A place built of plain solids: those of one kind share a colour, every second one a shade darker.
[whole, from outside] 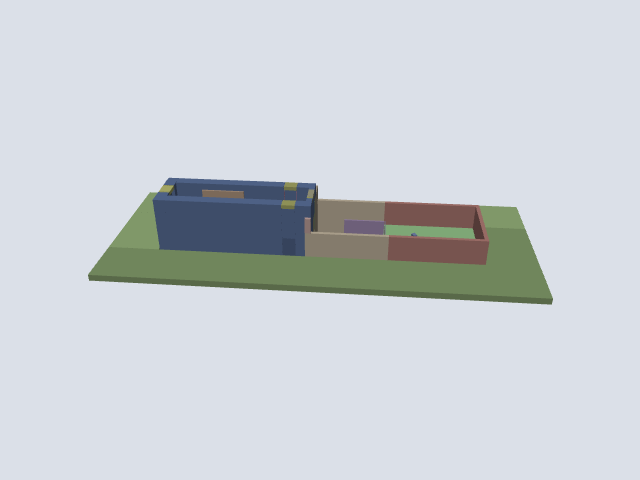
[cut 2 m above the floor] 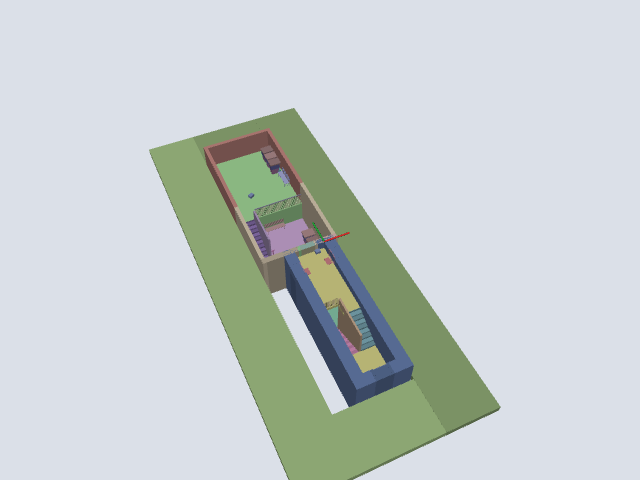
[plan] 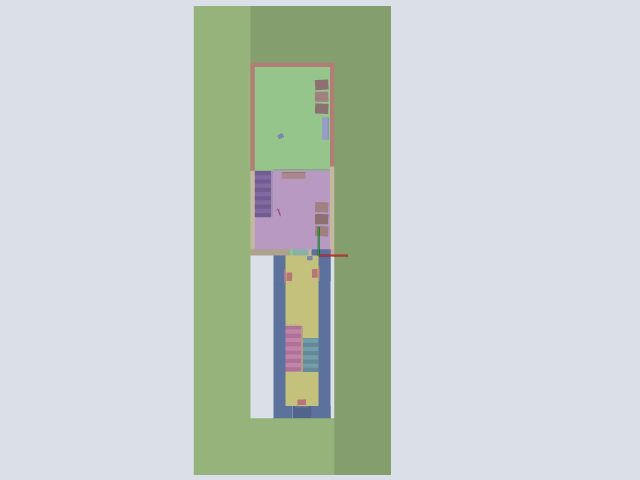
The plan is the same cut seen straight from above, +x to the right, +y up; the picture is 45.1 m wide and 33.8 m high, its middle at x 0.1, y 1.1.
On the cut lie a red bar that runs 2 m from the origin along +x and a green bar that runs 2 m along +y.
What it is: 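A tenement entrance of about 1900; inside the street door half a flight leads up to the raised ground floor and half a flight down to the basement, whose back door gives on a sunken area with steps up to a garden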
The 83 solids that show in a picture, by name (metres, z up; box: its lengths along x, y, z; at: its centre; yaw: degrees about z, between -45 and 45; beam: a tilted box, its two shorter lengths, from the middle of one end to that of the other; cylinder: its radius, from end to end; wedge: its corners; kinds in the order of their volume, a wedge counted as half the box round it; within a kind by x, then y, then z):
{
 "ground_garden_1": {"box": [4.0, 33.03, 0.5], "at": [-6.8, 1.07, -0.27]},
 "ground_garden_2": {"box": [5.9, 4.0, 0.5], "at": [-1.85, -13.45, -0.27]},
 "ground_garden_3": {"box": [5.9, 4.0, 0.5], "at": [-1.85, 15.58, -0.27]},
 "ground_garden_4": {"box": [4.0, 33.03, 0.5], "at": [3.1, 1.07, -0.27]},
 "wall_hall_1": {"box": [0.81, 1.0, 2.5], "at": [-2.77, -1.49, 2.59]},
 "wall_hall_2": {"box": [0.85, 9.46, 6.03], "at": [-2.75, -6.72, 1.13]},
 "wall_hall_3": {"box": [0.85, 1.0, 3.23], "at": [-2.75, -1.49, -0.27]},
 "wall_hall_4": {"box": [0.85, 1.44, 6.03], "at": [-2.75, -0.27, 1.13]},
 "wall_hall_5": {"box": [1.15, 0.45, 6.03], "at": [-2.6, 0.23, 1.13]},
 "wall_hall_6": {"box": [1.36, 0.85, 6.03], "at": [-2.49, -11.02, 1.13]},
 "wall_hall_7": {"box": [0.15, 0.85, 4.84], "at": [-1.74, -11.02, 0.53]},
 "wall_hall_8": {"box": [1.0, 0.81, 2.5], "at": [-1.16, -11.04, 1.25]},
 "wall_hall_9": {"box": [0.15, 0.85, 4.84], "at": [-0.58, -11.02, 0.53]},
 "wall_hall_10": {"box": [1.36, 0.85, 6.03], "at": [0.17, -11.02, 1.13]},
 "wall_hall_11": {"box": [1.35, 0.45, 6.03], "at": [0.17, 0.23, 1.13]},
 "wall_hall_12": {"box": [0.85, 9.7, 6.03], "at": [0.42, -6.6, 1.13]},
 "wall_hall_13": {"box": [0.85, 1.0, 3.23], "at": [0.42, -1.25, -0.27]},
 "wall_hall_14": {"box": [0.85, 1.2, 6.03], "at": [0.42, -0.15, 1.13]},
 "wall_hall_15": {"box": [0.81, 1.0, 2.5], "at": [0.45, -1.25, 2.59]},
 "floor_yard_1": {"box": [5.32, 7.32, 2.29], "at": [-1.85, 9.63, -1.14]},
 "flightU_1": {"box": [1.11, 2.4, 2.44], "at": [-0.55, -7.0, -1.07]},
 "flightU_2": {"box": [1.11, 2.1, 2.59], "at": [-0.55, -6.86, -1.0]},
 "flightU_3": {"box": [1.11, 1.81, 2.74], "at": [-0.55, -6.71, -0.92]},
 "flightU_4": {"box": [1.11, 1.51, 2.88], "at": [-0.55, -6.56, -0.85]},
 "flightU_5": {"box": [1.11, 1.22, 3.03], "at": [-0.55, -6.41, -0.77]},
 "flightU_6": {"box": [1.11, 0.92, 3.18], "at": [-0.55, -6.26, -0.7]},
 "flightU_7": {"box": [1.11, 0.63, 3.33], "at": [-0.55, -6.12, -0.62]},
 "flightU_8": {"box": [1.11, 0.33, 3.48], "at": [-0.55, -5.97, -0.55]},
 "flightG_1": {"box": [1.17, 3.28, 0.65], "at": [-3.92, 4.35, -1.96]},
 "flightG_2": {"box": [1.17, 2.99, 0.8], "at": [-3.92, 4.5, -1.89]},
 "flightG_3": {"box": [1.17, 2.69, 0.95], "at": [-3.92, 4.64, -1.81]},
 "flightG_4": {"box": [1.17, 2.4, 1.1], "at": [-3.92, 4.79, -1.74]},
 "flightG_5": {"box": [1.17, 2.1, 1.25], "at": [-3.92, 4.94, -1.67]},
 "flightG_6": {"box": [1.17, 1.81, 1.39], "at": [-3.92, 5.09, -1.59]},
 "flightG_7": {"box": [1.17, 1.51, 1.54], "at": [-3.92, 5.24, -1.52]},
 "flightG_8": {"box": [1.17, 1.22, 1.69], "at": [-3.92, 5.38, -1.44]},
 "flightG_9": {"box": [1.17, 0.92, 1.84], "at": [-3.92, 5.53, -1.37]},
 "flightG_10": {"box": [1.17, 0.63, 1.99], "at": [-3.92, 5.68, -1.29]},
 "flightG_11": {"box": [1.17, 0.33, 2.14], "at": [-3.92, 5.83, -1.22]},
 "flightD_1": {"box": [1.11, 0.33, 2.14], "at": [-1.77, -8.02, -1.22]},
 "flightD_2": {"box": [1.11, 0.63, 1.99], "at": [-1.77, -7.87, -1.29]},
 "flightD_3": {"box": [1.11, 0.92, 1.84], "at": [-1.77, -7.72, -1.37]},
 "flightD_4": {"box": [1.11, 1.22, 1.69], "at": [-1.77, -7.58, -1.44]},
 "flightD_5": {"box": [1.11, 1.51, 1.54], "at": [-1.77, -7.43, -1.52]},
 "flightD_6": {"box": [1.11, 1.81, 1.39], "at": [-1.77, -7.28, -1.59]},
 "flightD_7": {"box": [1.11, 2.1, 1.25], "at": [-1.77, -7.13, -1.67]},
 "flightD_8": {"box": [1.11, 2.4, 1.1], "at": [-1.77, -6.99, -1.74]},
 "flightD_9": {"box": [1.11, 2.69, 0.95], "at": [-1.77, -6.84, -1.81]},
 "flightD_10": {"box": [1.11, 2.99, 0.8], "at": [-1.77, -6.69, -1.89]},
 "flightD_11": {"box": [1.11, 3.28, 0.65], "at": [-1.77, -6.54, -1.96]},
 "wall_yard_1": {"box": [0.3, 7.6, 3.89], "at": [-4.65, 9.78, 0.06]},
 "wall_yard_2": {"box": [5.9, 0.3, 3.89], "at": [-1.85, 13.43, 0.06]},
 "wall_yard_3": {"box": [0.3, 7.6, 3.89], "at": [0.95, 9.78, 0.06]},
 "wall_area_1": {"box": [0.3, 6.28, 3.89], "at": [-4.65, 3.14, 0.06]},
 "wall_area_2": {"box": [2.78, 0.45, 5.09], "at": [-3.41, 0.23, 0.66]},
 "wall_area_3": {"box": [0.3, 6.28, 3.89], "at": [0.95, 3.14, 0.06]},
 "floor_1": {"box": [1.11, 4.95, 0.25], "at": [-1.77, -2.46, 1.22]},
 "floor_2": {"box": [2.34, 2.44, 2.29], "at": [-1.16, -9.38, -1.14]},
 "floor_3": {"box": [1.25, 5.84, 0.25], "at": [-0.61, -2.91, 1.22]},
 "floor_area_1": {"box": [5.32, 5.55, 0.5], "at": [-1.85, 3.21, -2.04]},
 "floor_hall_1": {"box": [2.34, 10.62, 0.5], "at": [-1.16, -5.3, -2.04]},
 "wall_area_n0a_1": {"box": [1.6, 0.45, 5.09], "at": [0.3, 0.23, 0.66]},
 "wall_spine_1": {"box": [0.14, 3.25, 6.03], "at": [-1.16, -6.55, 1.13]},
 "wall_cheek_1": {"box": [0.14, 3.25, 2.84], "at": [-3.28, 4.36, -0.47]},
 "wall_over_area_1": {"box": [1.1, 0.25, 1.53], "at": [-1.27, 0.12, 1.48]},
 "wall_over_area_2": {"box": [1.1, 0.2, 2.49], "at": [-1.27, 0.35, 1.96]},
 "wall_over_hall_1": {"box": [1.1, 0.45, 1.53], "at": [-1.27, 0.23, 1.48]},
 "wall_over_hall_2": {"box": [1.1, 0.45, 0.35], "at": [-1.27, 0.23, 3.97]},
 "wall_head_hall_1": {"box": [0.85, 1.0, 0.3], "at": [-2.75, -1.49, 3.99]},
 "wall_head_hall_2": {"box": [1.0, 0.85, 0.29], "at": [-1.16, -11.02, 4.0]},
 "wall_head_hall_3": {"box": [0.85, 1.0, 0.3], "at": [0.42, -1.25, 3.99]},
 "yard_bin_lid_1": {"box": [0.94, 0.72, 0.12], "at": [0.22, 1.73, -0.71], "yaw": -3.7},
 "yard_bin_lid_2": {"box": [0.94, 0.72, 0.12], "at": [0.22, 2.57, -0.71], "yaw": -0.6},
 "yard_bin_lid_3": {"box": [0.94, 0.72, 0.12], "at": [0.22, 3.41, -0.71], "yaw": -2.8},
 "yard_bin_lid_4": {"box": [0.94, 0.72, 0.12], "at": [0.22, 10.35, 1.08], "yaw": -2.7},
 "yard_bin_lid_5": {"box": [0.94, 0.72, 0.12], "at": [0.22, 11.19, 1.08], "yaw": 0.1},
 "yard_bin_lid_6": {"box": [0.94, 0.72, 0.12], "at": [0.22, 12.03, 1.08], "yaw": 2.8},
 "mat_1": {"box": [0.4, 0.6, 0.06], "at": [-2.06, -1.49, 1.32], "yaw": -0.5},
 "mat_2": {"box": [0.6, 0.4, 0.06], "at": [-1.19, -10.32, -0.02], "yaw": 1.3},
 "mat_3": {"box": [0.4, 0.6, 0.06], "at": [-0.27, -1.25, 1.32], "yaw": 1.6},
 "bench_area_1": {"box": [1.67, 0.4, 0.031], "at": [-1.75, 5.61, -1.35]},
 "bench_yard_1": {"box": [0.4, 1.58, 0.031], "at": [0.43, 8.95, 0.43]},
 "rail_1": {"box": [3.99, 0.06, 0.06], "at": [-1.21, 6.04, 1.0]}
}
